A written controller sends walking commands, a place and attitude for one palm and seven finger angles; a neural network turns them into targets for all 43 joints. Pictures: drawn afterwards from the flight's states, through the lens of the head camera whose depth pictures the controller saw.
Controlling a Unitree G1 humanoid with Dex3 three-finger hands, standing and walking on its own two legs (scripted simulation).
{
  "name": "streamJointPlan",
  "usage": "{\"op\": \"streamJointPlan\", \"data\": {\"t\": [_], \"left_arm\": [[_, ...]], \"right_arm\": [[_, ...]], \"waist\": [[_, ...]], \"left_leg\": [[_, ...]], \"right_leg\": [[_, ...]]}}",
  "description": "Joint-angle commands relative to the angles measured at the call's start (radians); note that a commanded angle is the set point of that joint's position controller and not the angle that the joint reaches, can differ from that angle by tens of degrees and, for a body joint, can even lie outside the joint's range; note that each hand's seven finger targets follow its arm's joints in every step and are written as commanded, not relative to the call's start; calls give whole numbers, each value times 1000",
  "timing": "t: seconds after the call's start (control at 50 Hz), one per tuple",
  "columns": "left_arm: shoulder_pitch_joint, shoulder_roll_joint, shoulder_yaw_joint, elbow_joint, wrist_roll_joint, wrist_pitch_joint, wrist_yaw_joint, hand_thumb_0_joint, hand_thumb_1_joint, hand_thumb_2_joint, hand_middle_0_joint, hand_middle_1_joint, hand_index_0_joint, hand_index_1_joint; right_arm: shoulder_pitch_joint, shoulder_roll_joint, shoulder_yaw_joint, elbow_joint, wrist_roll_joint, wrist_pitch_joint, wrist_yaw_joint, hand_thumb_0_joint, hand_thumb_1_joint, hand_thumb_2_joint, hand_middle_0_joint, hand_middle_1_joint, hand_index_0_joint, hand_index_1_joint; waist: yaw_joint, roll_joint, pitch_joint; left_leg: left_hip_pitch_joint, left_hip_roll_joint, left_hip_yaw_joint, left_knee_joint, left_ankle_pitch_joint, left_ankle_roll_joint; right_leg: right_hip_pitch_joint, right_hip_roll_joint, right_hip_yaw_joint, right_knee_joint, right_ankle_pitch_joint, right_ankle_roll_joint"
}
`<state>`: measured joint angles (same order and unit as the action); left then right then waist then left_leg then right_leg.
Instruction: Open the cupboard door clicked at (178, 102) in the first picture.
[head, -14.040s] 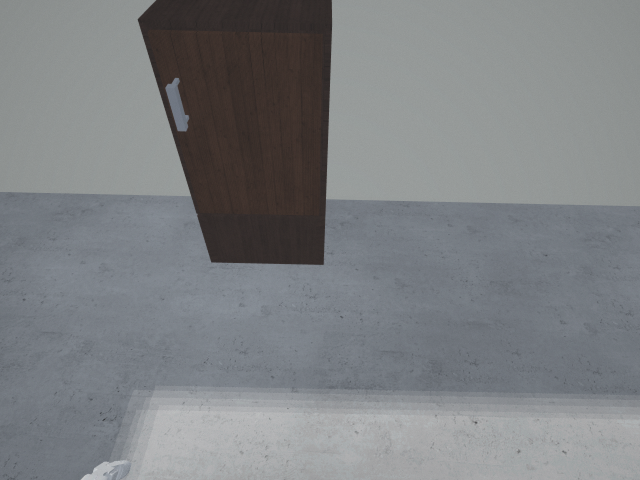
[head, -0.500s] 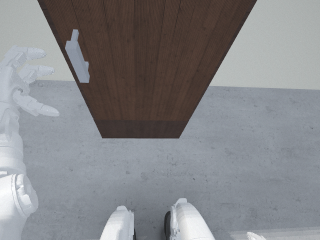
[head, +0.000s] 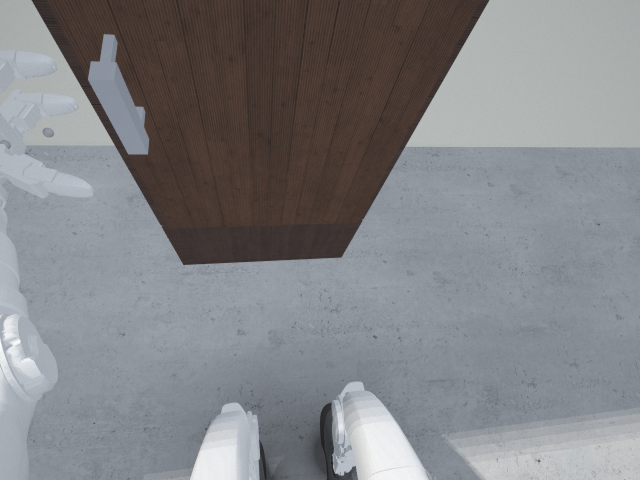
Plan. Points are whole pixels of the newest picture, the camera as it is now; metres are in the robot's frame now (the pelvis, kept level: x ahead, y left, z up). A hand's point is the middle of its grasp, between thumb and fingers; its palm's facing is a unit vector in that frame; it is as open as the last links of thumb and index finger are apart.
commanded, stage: move the hooked fingers beside the handle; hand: left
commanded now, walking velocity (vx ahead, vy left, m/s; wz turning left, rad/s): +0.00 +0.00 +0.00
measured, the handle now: (124, 98) +0.55 +0.19 +0.06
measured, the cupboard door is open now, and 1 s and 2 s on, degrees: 0 0 0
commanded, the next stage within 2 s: slide the fingers in behind the handle in 0.80 s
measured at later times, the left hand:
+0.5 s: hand (46, 135) +0.49 +0.26 +0.05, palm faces +0.03 -1.00 -0.03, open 14.0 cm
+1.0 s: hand (46, 142) +0.49 +0.26 +0.05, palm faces -0.01 -1.00 -0.02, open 14.0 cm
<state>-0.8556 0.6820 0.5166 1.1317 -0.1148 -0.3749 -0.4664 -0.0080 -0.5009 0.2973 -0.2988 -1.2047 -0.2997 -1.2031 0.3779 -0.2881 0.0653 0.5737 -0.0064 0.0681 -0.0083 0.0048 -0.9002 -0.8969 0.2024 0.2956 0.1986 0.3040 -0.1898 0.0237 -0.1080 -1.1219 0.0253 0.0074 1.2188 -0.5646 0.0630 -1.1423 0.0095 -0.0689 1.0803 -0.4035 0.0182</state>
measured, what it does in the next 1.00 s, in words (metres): stands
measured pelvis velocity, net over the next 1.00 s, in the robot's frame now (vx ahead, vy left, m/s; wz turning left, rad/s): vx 0.00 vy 0.00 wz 0.01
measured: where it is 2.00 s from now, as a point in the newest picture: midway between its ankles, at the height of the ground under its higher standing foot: outside the picture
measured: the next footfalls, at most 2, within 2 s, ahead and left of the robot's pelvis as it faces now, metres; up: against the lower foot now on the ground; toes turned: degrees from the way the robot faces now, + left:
none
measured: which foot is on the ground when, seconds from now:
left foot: down 0.00-1.00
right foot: down 0.00-1.00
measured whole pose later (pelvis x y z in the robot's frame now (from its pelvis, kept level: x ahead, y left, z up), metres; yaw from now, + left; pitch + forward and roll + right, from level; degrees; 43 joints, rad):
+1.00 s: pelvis +0.00 +0.00 +0.00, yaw +1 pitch +26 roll -6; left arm -0.87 0.68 0.48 1.15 -0.12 -0.38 -0.47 -0.01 -0.50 0.30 -0.30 -1.20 -0.30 -1.20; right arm 0.34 -0.29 0.07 0.57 0.00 0.07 -0.01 0.00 -0.90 -0.90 0.20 0.30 0.20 0.30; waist -0.18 0.02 -0.11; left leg -1.13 0.02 -0.01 1.24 -0.57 0.06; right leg -1.14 0.01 -0.08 1.10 -0.41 0.02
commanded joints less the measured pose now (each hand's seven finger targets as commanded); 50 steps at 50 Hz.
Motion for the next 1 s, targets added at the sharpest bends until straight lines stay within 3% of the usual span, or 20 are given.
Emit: {"op": "streamJointPlan", "data": {"t": [0.0, 0.02, 0.08, 0.14, 0.16, 0.22, 0.3, 0.34, 0.38, 0.46, 0.54, 0.58, 0.6, 0.64, 0.66, 0.68, 0.74, 0.86, 0.92, 0.98], "left_arm": [[-357, 301, 48, -240, -40, -80, 16, 0, -500, 300, -300, -1200, -300, -1200], [-349, 321, 62, -234, -37, -82, 21, 0, -500, 300, -300, -1200, -300, -1200], [-384, 259, 5, -243, -30, -86, 24, 0, -500, 300, -300, -1200, -300, -1200], [-392, 224, -20, -236, -32, -87, 24, 0, -500, 300, -300, -1200, -300, -1200], [-376, 236, -5, -233, -33, -85, 23, 0, -500, 300, -300, -1200, -300, -1200], [-341, 190, -30, -198, -41, -74, 19, 0, -500, 300, -300, -1200, -300, -1200], [-353, 233, -5, -154, -32, -64, 31, 0, -500, 300, -300, -1200, -300, -1200], [-368, 297, 31, -181, -23, -78, 41, 0, -500, 300, -300, -1200, -300, -1200], [-392, 314, 42, -233, -19, -104, 44, 0, -500, 300, -300, -1200, -300, -1200], [-336, 332, 71, -295, -37, -130, 27, 0, -500, 300, -300, -1200, -300, -1200], [-251, 261, 26, -172, -57, -68, -14, 0, -500, 300, -300, -1200, -300, -1200], [-282, 236, -11, -165, -49, -43, -26, 0, -500, 300, -300, -1200, -300, -1200], [-300, 219, -25, -154, -51, -39, -28, 0, -500, 300, -300, -1200, -300, -1200], [-318, 255, 0, -175, -53, -58, -25, 0, -500, 300, -300, -1200, -300, -1200], [-359, 272, 8, -214, -51, -76, -21, 0, -500, 300, -300, -1200, -300, -1200], [-384, 249, -4, -244, -58, -94, -17, 0, -500, 300, -300, -1200, -300, -1200], [-414, 281, 22, -252, -66, -127, -11, 0, -500, 300, -300, -1200, -300, -1200], [-376, 267, -10, -160, -30, -75, -9, 0, -500, 300, -300, -1200, -300, -1200], [-359, 266, -3, -168, -32, -63, 3, 0, -500, 300, -300, -1200, -300, -1200], [-395, 242, -9, -259, -47, -90, 9, 0, -500, 300, -300, -1200, -300, -1200]], "right_arm": [[169, -200, -81, -46, -1, -3, -12, 0, -900, -900, 200, 300, 200, 300], [165, -202, -81, -43, 0, -2, -13, 0, -900, -900, 200, 300, 200, 300], [167, -197, -81, -35, 0, 2, -13, 0, -900, -900, 200, 300, 200, 300], [174, -199, -83, -25, -2, 3, -15, 0, -900, -900, 200, 300, 200, 300], [176, -199, -86, -21, -3, 4, -15, 0, -900, -900, 200, 300, 200, 300], [167, -194, -85, -23, -1, 5, -14, 0, -900, -900, 200, 300, 200, 300], [162, -197, -79, -32, 0, 8, -18, 0, -900, -900, 200, 300, 200, 300], [157, -199, -75, -44, -1, 4, -21, 0, -900, -900, 200, 300, 200, 300], [155, -194, -78, -44, -5, 2, -18, 0, -900, -900, 200, 300, 200, 300], [152, -193, -83, -47, -5, -2, -11, 0, -900, -900, 200, 300, 200, 300], [149, -193, -78, -49, 10, 7, -16, 0, -900, -900, 200, 300, 200, 300], [142, -193, -75, -50, 12, 10, -19, 0, -900, -900, 200, 300, 200, 300], [142, -194, -77, -45, 11, 8, -20, 0, -900, -900, 200, 300, 200, 300], [144, -199, -77, -48, 10, 3, -25, 0, -900, -900, 200, 300, 200, 300], [147, -200, -78, -41, 6, 1, -26, 0, -900, -900, 200, 300, 200, 300], [143, -194, -81, -40, 4, -5, -24, 0, -900, -900, 200, 300, 200, 300], [142, -199, -80, -25, 0, -12, -25, 0, -900, -900, 200, 300, 200, 300], [140, -201, -72, -26, 4, -7, -23, 0, -900, -900, 200, 300, 200, 300], [141, -202, -72, -42, 3, -5, -21, 0, -900, -900, 200, 300, 200, 300], [143, -196, -77, -42, 0, -9, -15, 0, -900, -900, 200, 300, 200, 300]], "waist": [[25, 187, -558], [28, 185, -534], [13, 227, -512], [0, 213, -500], [10, 220, -530], [8, 182, -504], [6, 144, -453], [18, 164, -471], [26, 217, -539], [47, 239, -626], [26, 137, -500], [20, 164, -461], [5, 138, -435], [10, 142, -439], [11, 158, -484], [6, 185, -515], [3, 198, -529], [10, 221, -479], [12, 175, -505], [19, 231, -583]], "left_leg": [[443, 20, -107, -160, 592, -63], [433, 20, -106, -167, 574, -63], [488, 27, -121, -175, 605, -77], [512, 29, -132, -173, 624, -80], [526, 30, -130, -172, 640, -83], [487, 25, -120, -173, 601, -76], [398, 15, -103, -174, 509, -58], [378, 10, -100, -172, 507, -57], [431, 11, -101, -159, 579, -66], [505, 21, -106, -147, 695, -76], [389, 13, -83, -163, 578, -43], [369, 10, -80, -173, 528, -44], [356, 11, -79, -171, 489, -40], [347, 9, -81, -165, 474, -39], [379, 10, -87, -163, 494, -44], [402, 9, -88, -154, 506, -47], [426, 11, -100, -142, 533, -56], [406, 12, -102, -153, 503, -60], [388, 11, -104, -152, 491, -55], [465, 15, -116, -148, 576, -71]], "right_leg": [[254, 36, 11, -68, 237, -36], [258, 36, 9, -71, 228, -38], [198, 37, 1, -74, 201, -39], [173, 38, -6, -74, 197, -42], [183, 37, -4, -78, 202, -40], [198, 36, -3, -83, 204, -39], [226, 35, 7, -82, 197, -39], [255, 34, 11, -68, 210, -46], [267, 34, 16, -61, 246, -44], [302, 38, 17, -58, 298, -43], [329, 40, 19, -82, 295, -38], [296, 36, 17, -84, 262, -36], [276, 37, 17, -91, 241, -34], [273, 37, 20, -83, 233, -40], [272, 36, 22, -78, 235, -39], [263, 36, 23, -75, 237, -39], [241, 38, 17, -62, 231, -45], [201, 34, 10, -64, 188, -44], [227, 34, 8, -61, 194, -42], [223, 36, 6, -54, 219, -43]]}}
